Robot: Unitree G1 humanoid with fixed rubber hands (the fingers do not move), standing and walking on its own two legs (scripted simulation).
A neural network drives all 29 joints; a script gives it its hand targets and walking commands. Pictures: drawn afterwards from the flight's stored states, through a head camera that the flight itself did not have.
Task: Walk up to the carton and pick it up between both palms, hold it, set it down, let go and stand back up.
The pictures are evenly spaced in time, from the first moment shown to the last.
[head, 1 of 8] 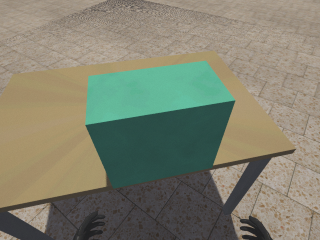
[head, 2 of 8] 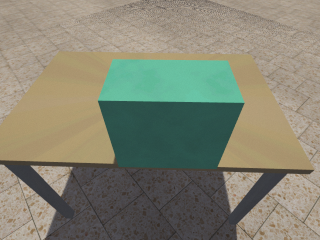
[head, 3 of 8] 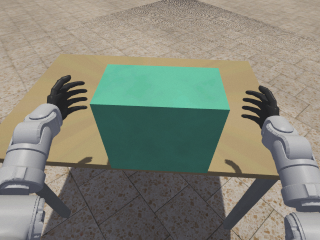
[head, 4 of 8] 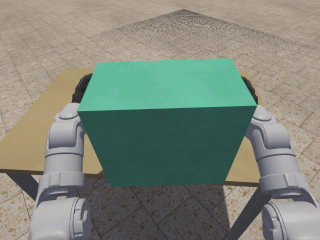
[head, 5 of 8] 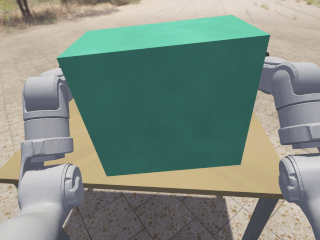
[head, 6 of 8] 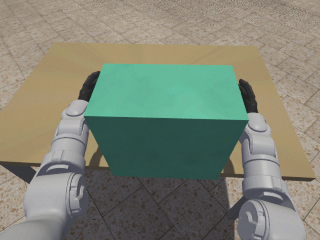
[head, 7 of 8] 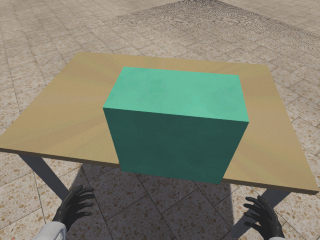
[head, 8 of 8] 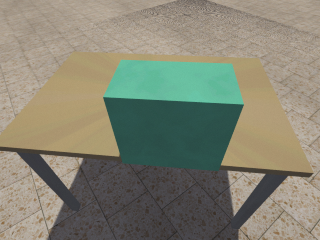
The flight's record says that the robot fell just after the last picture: no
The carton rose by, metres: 0.25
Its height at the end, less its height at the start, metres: +0.00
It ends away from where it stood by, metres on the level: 0.02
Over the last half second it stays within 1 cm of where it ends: yes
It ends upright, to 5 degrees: yes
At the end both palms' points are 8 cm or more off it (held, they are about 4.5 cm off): yes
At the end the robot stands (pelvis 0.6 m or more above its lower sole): yes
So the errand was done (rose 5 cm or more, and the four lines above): yes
